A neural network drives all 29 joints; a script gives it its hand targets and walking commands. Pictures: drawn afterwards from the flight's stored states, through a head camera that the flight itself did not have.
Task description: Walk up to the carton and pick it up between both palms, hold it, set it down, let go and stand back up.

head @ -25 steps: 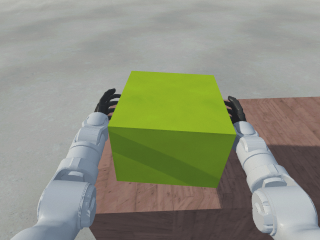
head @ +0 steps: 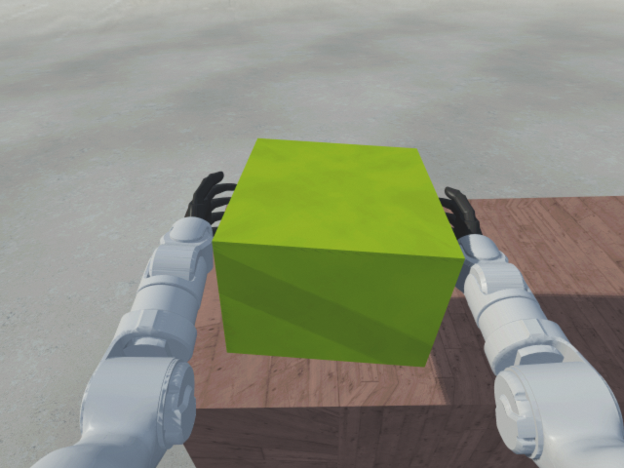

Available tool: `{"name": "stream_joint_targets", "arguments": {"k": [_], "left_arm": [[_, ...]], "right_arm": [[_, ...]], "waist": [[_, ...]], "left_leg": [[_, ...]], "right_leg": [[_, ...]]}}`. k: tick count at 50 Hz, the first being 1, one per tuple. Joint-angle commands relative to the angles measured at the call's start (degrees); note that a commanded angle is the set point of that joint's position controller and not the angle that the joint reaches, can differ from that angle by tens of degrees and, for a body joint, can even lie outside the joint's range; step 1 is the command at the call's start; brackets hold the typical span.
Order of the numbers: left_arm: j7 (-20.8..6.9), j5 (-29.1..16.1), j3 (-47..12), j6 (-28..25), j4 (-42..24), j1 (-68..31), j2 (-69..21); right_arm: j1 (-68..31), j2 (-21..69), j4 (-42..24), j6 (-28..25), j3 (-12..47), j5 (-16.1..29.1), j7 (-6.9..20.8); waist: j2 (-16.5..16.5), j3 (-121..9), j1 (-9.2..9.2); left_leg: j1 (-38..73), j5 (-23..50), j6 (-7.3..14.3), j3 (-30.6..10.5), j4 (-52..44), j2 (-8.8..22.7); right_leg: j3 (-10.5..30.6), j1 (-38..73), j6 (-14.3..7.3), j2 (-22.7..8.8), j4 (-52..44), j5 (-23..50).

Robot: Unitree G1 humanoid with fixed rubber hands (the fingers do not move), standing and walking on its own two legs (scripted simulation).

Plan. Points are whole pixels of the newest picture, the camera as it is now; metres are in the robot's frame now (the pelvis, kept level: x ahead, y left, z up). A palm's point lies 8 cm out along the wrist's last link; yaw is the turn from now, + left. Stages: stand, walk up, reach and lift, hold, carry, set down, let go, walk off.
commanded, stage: reach and lift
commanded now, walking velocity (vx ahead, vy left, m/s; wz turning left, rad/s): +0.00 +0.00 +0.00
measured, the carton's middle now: (331, 239) +0.43 -0.02 +0.11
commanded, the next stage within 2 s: hold in 0.88 s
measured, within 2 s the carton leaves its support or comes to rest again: neither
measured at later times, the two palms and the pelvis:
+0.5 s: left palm (193, 217) +0.40 +0.16 +0.19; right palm (461, 230) +0.38 -0.20 +0.16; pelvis +0.00 +0.00 +0.00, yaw +0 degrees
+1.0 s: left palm (182, 217) +0.38 +0.17 +0.21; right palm (463, 222) +0.37 -0.19 +0.18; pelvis -0.01 +0.00 +0.00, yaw +0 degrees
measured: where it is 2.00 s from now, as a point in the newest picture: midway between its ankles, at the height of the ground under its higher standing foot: outside the picture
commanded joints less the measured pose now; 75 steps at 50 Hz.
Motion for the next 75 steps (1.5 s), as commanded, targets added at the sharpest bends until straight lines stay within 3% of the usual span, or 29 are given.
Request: {"name": "stream_joint_targets", "arguments": {"k": [1,7,8,10,12,13,15,16,22,23,26,29,30,31,41,43,46,47,51,55,56,57,61,63,64,65,67,73,75], "left_arm": [[-5.3,-3.8,-11.3,-3.9,-23.4,-42.1,-46.1],[-4.9,-4.1,-10.5,-3.4,-26.6,-40.2,-44.7],[-4.7,-5.0,-12.8,-3.0,-27.8,-41.3,-45.5],[-4.8,-5.1,-12.8,-2.3,-28.1,-37.8,-45.7],[-5.0,-4.7,-13.1,-1.5,-27.0,-38.0,-46.0],[-5.3,-5.2,-14.2,-0.9,-29.0,-37.0,-46.6],[-5.7,-3.4,-11.1,0.1,-27.2,-35.7,-44.6],[-5.4,-5.2,-14.4,-0.4,-30.8,-38.1,-46.5],[-5.5,-4.6,-13.3,0.3,-32.9,-37.1,-44.8],[-5.7,-4.3,-14.5,0.7,-33.3,-36.8,-44.9],[-6.1,-3.9,-13.6,2.3,-33.4,-32.9,-45.2],[-6.8,-2.2,-11.5,3.5,-29.7,-33.6,-43.4],[-7.1,-3.2,-12.5,3.3,-33.7,-33.8,-43.8],[-6.8,-4.3,-13.3,3.2,-36.7,-35.5,-43.9],[-7.7,-4.0,-13.2,6.4,-36.4,-32.7,-43.4],[-8.0,-3.2,-13.1,6.6,-36.2,-34.0,-42.5],[-7.8,-3.8,-14.7,7.4,-39.7,-34.0,-44.0],[-8.1,-3.9,-13.3,7.4,-37.4,-34.4,-42.1],[-7.7,-4.4,-14.5,7.6,-40.8,-34.3,-43.4],[-7.8,-4.1,-14.1,7.9,-36.5,-37.4,-44.0],[-7.9,-4.1,-13.3,7.6,-36.7,-37.0,-43.6],[-7.5,-6.0,-15.7,7.2,-38.7,-38.2,-45.3],[-7.9,-3.4,-13.0,7.5,-37.0,-39.8,-43.6],[-8.0,-4.9,-14.0,7.3,-36.4,-38.3,-44.4],[-8.0,-3.8,-11.4,7.7,-32.7,-36.1,-42.6],[-8.0,-4.0,-13.3,7.0,-35.5,-40.5,-43.9],[-8.3,-3.3,-12.5,7.7,-35.4,-37.7,-43.8],[-7.9,-4.5,-14.9,7.3,-38.8,-39.2,-43.9],[-8.1,-3.4,-12.6,7.7,-36.5,-37.6,-43.3]], "right_arm": [[-56.6,36.6,-25.5,-4.9,16.7,8.9,11.7],[-56.8,39.4,-30.8,-4.3,21.3,11.3,11.1],[-56.5,37.5,-30.6,-4.1,20.1,11.2,10.9],[-58.4,38.6,-36.1,-4.4,22.9,13.0,10.4],[-54.1,35.3,-30.1,-3.0,18.6,10.4,10.3],[-54.4,35.4,-33.1,-3.2,19.1,11.7,10.1],[-52.1,35.0,-29.3,-2.0,18.1,10.8,10.2],[-55.5,35.8,-34.1,-3.1,20.1,12.1,10.2],[-56.3,37.9,-37.6,-2.1,22.9,13.3,9.5],[-53.1,36.5,-35.4,-1.5,21.4,12.6,9.3],[-52.4,36.0,-36.4,-0.6,22.3,13.9,9.3],[-54.2,35.6,-35.6,0.3,21.3,12.9,9.4],[-51.4,35.7,-35.2,0.6,21.4,13.6,8.9],[-51.5,37.3,-37.4,0.8,23.0,14.0,9.1],[-54.1,36.1,-42.1,2.9,23.7,14.9,7.9],[-53.7,36.1,-39.5,3.8,23.3,15.1,7.9],[-52.5,35.2,-42.0,4.1,23.2,15.7,8.1],[-53.0,36.2,-40.7,4.6,22.8,14.8,7.9],[-53.5,37.2,-42.6,4.5,24.0,15.7,8.1],[-54.6,35.9,-37.8,4.9,20.7,13.9,8.9],[-55.0,37.9,-38.6,4.9,22.3,14.6,9.1],[-55.8,37.5,-42.5,4.7,22.0,14.6,9.0],[-53.0,37.7,-35.4,5.6,20.5,12.9,9.4],[-55.5,38.1,-39.7,4.9,20.7,13.4,9.2],[-57.0,38.6,-39.3,4.9,20.5,12.3,9.2],[-54.8,38.6,-35.7,4.9,19.6,12.7,9.6],[-55.6,38.9,-39.0,4.8,20.6,12.6,9.6],[-54.8,39.0,-40.1,4.7,21.1,13.4,9.4],[-54.1,39.0,-37.8,5.4,21.6,13.8,8.9]], "waist": [[-2.1,-18.3,3.35],[-3.5,-22.0,6.08],[-2.1,-22.8,3.54],[-4.7,-23.7,5.87],[-2.1,-21.1,2.26],[-1.9,-21.9,2.08],[-2.0,-18.8,3.42],[-1.5,-22.8,2.81],[-3.5,-23.3,5.05],[-1.8,-24.1,3.0],[-3.0,-23.0,3.28],[-2.4,-19.2,4.11],[-3.1,-19.7,2.6],[-3.5,-22.7,3.57],[-4.1,-22.2,3.15],[-3.1,-20.5,3.56],[-0.4,-22.8,2.21],[-3.6,-20.3,2.67],[-2.2,-23.1,2.75],[-0.7,-19.0,1.8],[-2.4,-19.9,3.3],[-1.8,-22.5,1.74],[-1.2,-17.4,1.84],[-3.2,-19.3,1.89],[-4.5,-17.2,4.07],[-1.2,-17.7,1.89],[-2.3,-18.6,3.13],[-1.3,-21.9,1.7],[-2.6,-19.7,2.92]], "left_leg": [[18.3,9.3,-0.9,0.4,-9.2,-3.9],[20.5,16.9,-0.5,0.8,-7.0,-4.8],[21.7,17.3,-1.2,0.3,-6.6,-4.6],[21.4,19.9,-1.0,0.2,-6.1,-4.5],[22.3,17.4,-1.8,-0.2,-6.9,-4.1],[22.8,19.7,-1.8,-0.4,-6.4,-4.0],[21.9,16.9,-1.2,0.5,-7.1,-4.6],[22.9,19.1,-1.9,0.1,-6.1,-4.5],[22.3,21.6,-0.8,0.7,-5.7,-4.6],[24.3,23.2,-1.9,0.0,-5.2,-4.6],[25.0,25.3,-1.6,-0.4,-4.7,-4.4],[21.8,17.4,-0.7,0.3,-6.7,-4.5],[21.9,19.3,-1.1,0.3,-6.3,-5.0],[22.3,21.1,-1.0,0.1,-6.1,-5.0],[21.3,20.5,-0.6,0.0,-5.9,-5.3],[19.8,15.7,-0.3,0.1,-6.9,-4.9],[21.5,20.0,-1.5,-0.2,-6.0,-5.3],[19.4,16.2,-0.2,-0.1,-7.1,-5.1],[20.9,17.8,-0.4,0.5,-6.7,-5.4],[16.2,8.1,-0.1,-0.6,-9.5,-4.1],[15.8,8.7,0.5,-0.4,-9.6,-4.3],[16.7,10.8,-0.1,-0.6,-9.2,-4.4],[12.7,3.1,1.0,-0.5,-11.2,-4.2],[13.3,5.5,0.9,-0.4,-10.9,-4.4],[12.1,4.2,1.7,0.1,-11.1,-4.3],[12.8,2.0,1.1,-0.4,-12.1,-3.9],[12.8,4.8,1.5,-0.4,-11.4,-4.1],[15.6,8.1,0.1,0.1,-9.6,-5.0],[14.5,7.6,0.8,0.1,-10.2,-5.0]], "right_leg": [[2.0,7.2,-2.1,4.5,-3.6,-0.9],[2.4,9.7,-1.7,4.8,-3.1,4.8],[2.0,8.8,-2.1,4.9,-3.0,4.7],[2.1,9.7,-1.8,5.5,-2.9,5.8],[1.9,8.0,-2.5,5.0,-3.7,4.3],[1.9,7.9,-2.5,5.5,-3.1,6.4],[2.4,8.0,-2.4,4.8,-4.1,4.7],[2.3,9.0,-2.4,4.9,-3.5,6.0],[2.7,10.6,-1.9,5.2,-2.8,8.0],[2.1,10.1,-2.2,5.4,-2.5,8.8],[2.2,10.3,-2.1,5.9,-2.6,10.4],[2.6,8.3,-2.2,5.2,-4.0,3.9],[2.7,10.8,-2.1,4.9,-3.5,7.7],[2.7,11.7,-2.0,5.1,-2.9,9.2],[2.7,12.1,-2.1,4.9,-2.8,8.7],[3.4,11.0,-2.1,4.8,-3.5,4.4],[2.7,12.1,-2.5,5.3,-2.6,8.1],[3.1,12.0,-2.0,4.9,-3.4,5.0],[2.9,12.5,-2.1,4.8,-2.8,7.7],[2.4,10.3,-2.5,5.1,-2.4,1.1],[2.9,11.3,-2.2,4.8,-2.8,1.2],[2.2,12.3,-2.3,5.1,-1.9,4.0],[2.6,11.6,-2.0,4.2,-2.4,-1.3],[2.0,12.4,-1.7,4.4,-2.4,-0.5],[2.8,11.6,-1.9,4.3,-2.9,-1.9],[2.0,10.9,-1.8,4.5,-2.1,-2.1],[2.4,13.2,-1.9,4.4,-1.8,0.7],[2.1,12.5,-2.1,4.4,-2.2,1.5],[2.6,12.5,-1.7,4.2,-2.8,0.1]]}}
